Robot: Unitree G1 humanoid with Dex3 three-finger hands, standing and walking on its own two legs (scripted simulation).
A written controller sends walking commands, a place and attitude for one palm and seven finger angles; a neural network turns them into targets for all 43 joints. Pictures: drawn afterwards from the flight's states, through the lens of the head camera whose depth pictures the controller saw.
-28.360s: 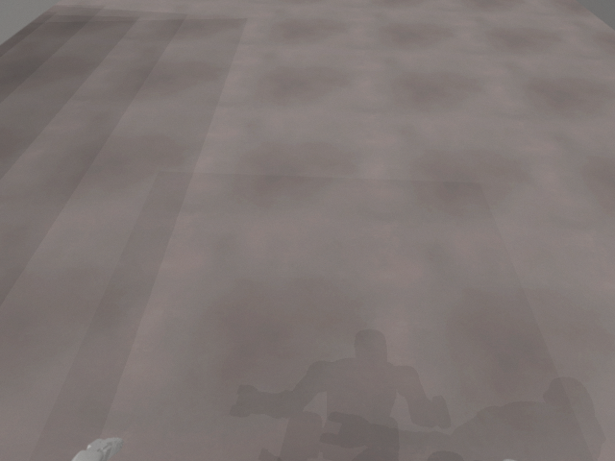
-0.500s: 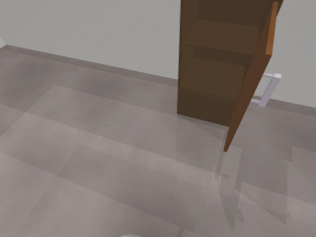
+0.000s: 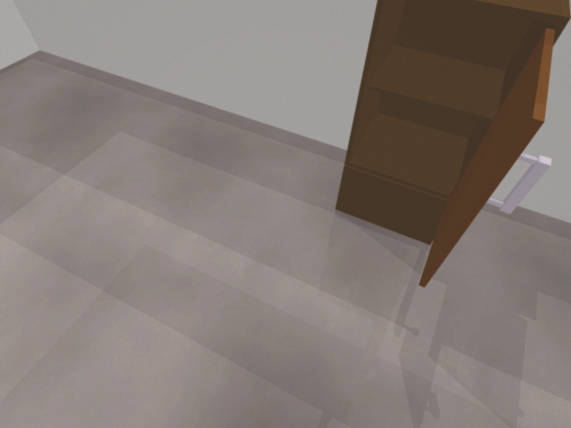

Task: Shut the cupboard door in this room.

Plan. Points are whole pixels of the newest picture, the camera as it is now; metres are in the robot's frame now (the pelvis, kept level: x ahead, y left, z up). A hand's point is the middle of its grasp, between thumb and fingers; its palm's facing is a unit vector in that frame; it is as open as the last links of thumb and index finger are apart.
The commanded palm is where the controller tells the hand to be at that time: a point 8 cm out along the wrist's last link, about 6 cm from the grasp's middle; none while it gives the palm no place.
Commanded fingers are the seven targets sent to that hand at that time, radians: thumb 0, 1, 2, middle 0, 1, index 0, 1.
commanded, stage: stand and wait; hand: left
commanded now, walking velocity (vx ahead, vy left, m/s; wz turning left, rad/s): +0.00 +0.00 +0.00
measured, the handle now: (512, 182) +0.60 -0.42 -0.03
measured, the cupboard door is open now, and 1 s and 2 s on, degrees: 88 88 88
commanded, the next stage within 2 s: turn or walk to find it in 0.26 s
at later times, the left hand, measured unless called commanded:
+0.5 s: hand out of the picture +0.03 +0.19 -0.18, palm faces +0.07 -0.98 -0.20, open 7.4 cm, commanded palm none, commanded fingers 0.00 0.90 0.90 -0.20 -0.30 -0.20 -0.30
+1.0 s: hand out of the picture +0.02 +0.20 -0.19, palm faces +0.16 -0.96 -0.21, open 7.4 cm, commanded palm none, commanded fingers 0.00 0.90 0.90 -0.20 -0.30 -0.20 -0.30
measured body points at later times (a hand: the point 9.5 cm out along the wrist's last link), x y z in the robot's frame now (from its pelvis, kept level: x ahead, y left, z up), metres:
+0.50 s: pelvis +0.00 +0.00 +0.00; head +0.03 +0.01 +0.45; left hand +0.02 +0.24 -0.16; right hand +0.04 -0.24 -0.15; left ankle -0.01 +0.12 -0.74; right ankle -0.01 -0.12 -0.74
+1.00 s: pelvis -0.01 +0.00 -0.01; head +0.03 +0.02 +0.44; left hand +0.01 +0.25 -0.17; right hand +0.05 -0.24 -0.16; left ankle -0.01 +0.11 -0.74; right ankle -0.01 -0.12 -0.74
